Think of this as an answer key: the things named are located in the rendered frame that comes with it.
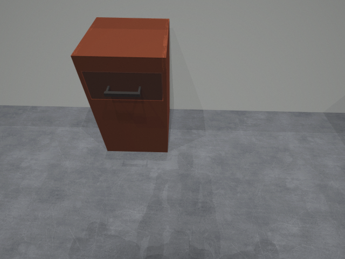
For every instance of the handle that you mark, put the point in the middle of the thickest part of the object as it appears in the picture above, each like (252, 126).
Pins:
(108, 93)

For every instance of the drawer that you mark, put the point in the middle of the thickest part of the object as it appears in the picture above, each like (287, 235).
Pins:
(151, 84)

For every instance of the cabinet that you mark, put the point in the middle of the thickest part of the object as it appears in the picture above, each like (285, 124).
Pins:
(128, 45)

